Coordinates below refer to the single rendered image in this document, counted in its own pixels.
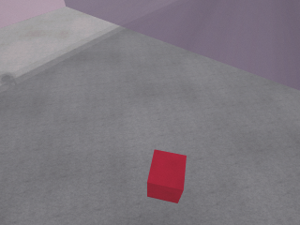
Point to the carton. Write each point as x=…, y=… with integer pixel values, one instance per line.
x=166, y=177

